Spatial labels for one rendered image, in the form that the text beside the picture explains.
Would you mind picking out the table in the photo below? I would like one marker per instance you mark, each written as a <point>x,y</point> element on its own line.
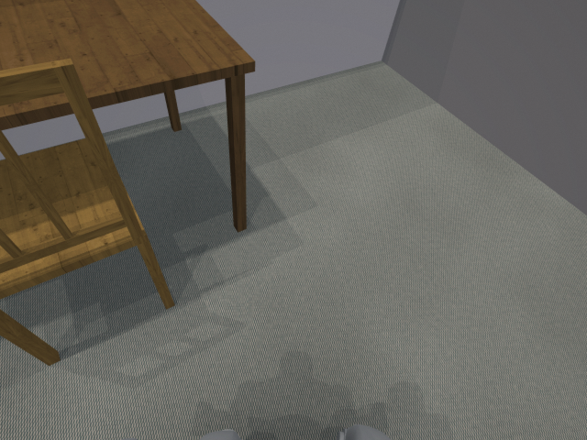
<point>124,50</point>

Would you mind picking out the chair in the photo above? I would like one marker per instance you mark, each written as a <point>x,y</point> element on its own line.
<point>61,208</point>

